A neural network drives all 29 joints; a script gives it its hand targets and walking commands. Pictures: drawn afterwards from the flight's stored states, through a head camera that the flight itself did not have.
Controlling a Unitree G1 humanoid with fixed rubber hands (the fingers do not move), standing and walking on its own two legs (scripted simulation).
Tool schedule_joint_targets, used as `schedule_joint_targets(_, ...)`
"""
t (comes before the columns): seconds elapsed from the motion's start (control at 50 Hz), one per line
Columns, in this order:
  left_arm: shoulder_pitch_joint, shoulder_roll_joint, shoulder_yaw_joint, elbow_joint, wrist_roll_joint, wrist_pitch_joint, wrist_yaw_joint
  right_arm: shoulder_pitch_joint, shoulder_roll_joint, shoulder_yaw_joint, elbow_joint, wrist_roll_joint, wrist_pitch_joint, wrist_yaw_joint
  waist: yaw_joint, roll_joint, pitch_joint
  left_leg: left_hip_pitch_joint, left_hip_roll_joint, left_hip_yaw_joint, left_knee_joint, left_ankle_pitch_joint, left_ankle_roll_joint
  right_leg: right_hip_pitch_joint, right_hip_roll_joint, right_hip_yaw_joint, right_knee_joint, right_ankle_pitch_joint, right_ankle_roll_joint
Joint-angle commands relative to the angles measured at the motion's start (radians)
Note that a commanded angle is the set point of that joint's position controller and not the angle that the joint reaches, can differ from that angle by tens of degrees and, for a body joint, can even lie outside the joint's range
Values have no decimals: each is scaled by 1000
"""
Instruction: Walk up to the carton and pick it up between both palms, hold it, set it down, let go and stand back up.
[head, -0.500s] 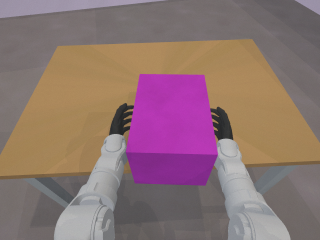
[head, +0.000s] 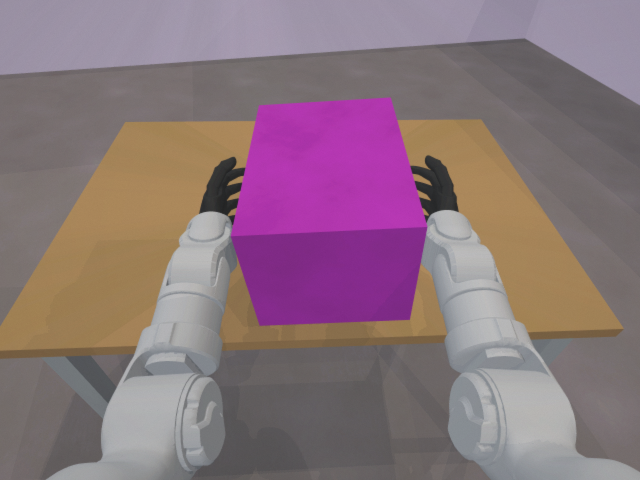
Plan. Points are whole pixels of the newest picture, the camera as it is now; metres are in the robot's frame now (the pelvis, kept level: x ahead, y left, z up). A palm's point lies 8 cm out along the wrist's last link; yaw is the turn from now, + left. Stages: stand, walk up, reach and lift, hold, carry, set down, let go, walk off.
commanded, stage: reach and lift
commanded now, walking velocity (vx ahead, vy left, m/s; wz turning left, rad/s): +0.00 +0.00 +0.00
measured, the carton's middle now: (329, 204) +0.45 -0.02 +0.13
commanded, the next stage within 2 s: hold in 1.62 s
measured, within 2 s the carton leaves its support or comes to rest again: neither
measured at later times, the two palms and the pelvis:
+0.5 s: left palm (211, 242) +0.35 +0.11 +0.17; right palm (461, 256) +0.34 -0.17 +0.15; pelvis -0.03 +0.00 +0.00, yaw -1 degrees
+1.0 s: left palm (187, 247) +0.34 +0.14 +0.17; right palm (440, 245) +0.35 -0.14 +0.15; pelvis -0.02 +0.00 +0.00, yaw -1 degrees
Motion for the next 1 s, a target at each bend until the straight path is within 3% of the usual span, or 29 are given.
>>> schedule_joint_targets(0.0,-717,-597,-307,-258,-11,-48,-155,-677,552,302,-222,70,-36,114,-38,47,-594,316,-20,17,18,552,-69,377,37,40,12,416,-48)
schedule_joint_targets(0.06,-698,-585,-323,-364,-6,-2,-162,-666,544,347,-297,90,-31,112,-39,37,-605,331,-20,26,-13,621,-65,447,34,47,-7,481,-47)
schedule_joint_targets(0.16,-656,-600,-405,-561,-30,91,-159,-689,557,482,-495,161,-24,100,-19,25,-649,355,-16,17,-53,613,-50,506,26,49,-1,511,-32)
schedule_joint_targets(0.3,-546,-607,-496,-680,-66,202,-158,-669,564,604,-712,221,17,72,-7,-23,-585,304,-6,-7,-111,351,4,481,12,50,24,390,13)
schedule_joint_targets(0.42,-499,-585,-508,-692,-77,269,-167,-611,554,614,-758,229,71,48,-6,-51,-434,239,0,2,-136,136,42,388,7,44,22,168,43)
schedule_joint_targets(0.54,-486,-576,-531,-733,-89,327,-180,-567,540,610,-785,244,123,26,-18,-24,-373,243,2,11,-124,82,42,310,7,38,11,45,53)
schedule_joint_targets(0.62,-531,-573,-515,-729,-77,341,-187,-609,512,565,-777,226,132,47,-7,2,-359,233,11,23,-123,24,48,245,7,22,9,-78,46)
schedule_joint_targets(0.72,-516,-596,-530,-788,-81,353,-165,-643,515,604,-818,251,136,81,24,0,-479,296,27,12,-118,124,45,267,8,28,21,26,28)
schedule_joint_targets(0.82,-443,-581,-525,-871,-67,401,-170,-591,484,630,-829,284,144,82,26,7,-500,425,21,10,-101,329,7,330,18,35,6,175,28)
schedule_joint_targets(0.88,-397,-563,-519,-929,-56,438,-185,-557,458,633,-843,298,148,74,16,12,-472,486,14,13,-98,438,-18,369,23,36,-14,235,34)
schedule_joint_targets(0.98,-362,-542,-528,-996,-56,480,-222,-516,431,611,-887,287,150,49,-39,24,-416,534,-3,15,-111,502,-44,424,23,31,-45,305,47)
